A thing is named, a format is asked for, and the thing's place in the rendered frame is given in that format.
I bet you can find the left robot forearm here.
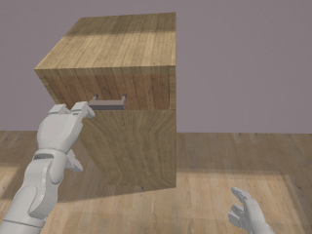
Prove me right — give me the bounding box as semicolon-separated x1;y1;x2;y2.
0;148;68;234

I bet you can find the cabinet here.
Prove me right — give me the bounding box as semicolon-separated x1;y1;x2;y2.
34;12;176;187

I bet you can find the handle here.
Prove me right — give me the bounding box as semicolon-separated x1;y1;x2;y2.
88;93;127;110

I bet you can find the left robot hand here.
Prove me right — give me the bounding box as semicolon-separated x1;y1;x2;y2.
36;101;96;173

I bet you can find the right robot forearm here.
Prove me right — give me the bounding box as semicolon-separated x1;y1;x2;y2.
248;220;275;234

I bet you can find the drawer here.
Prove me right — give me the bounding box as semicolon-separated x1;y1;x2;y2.
46;73;170;110

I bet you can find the right robot hand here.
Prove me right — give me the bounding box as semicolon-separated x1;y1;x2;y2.
228;186;266;231

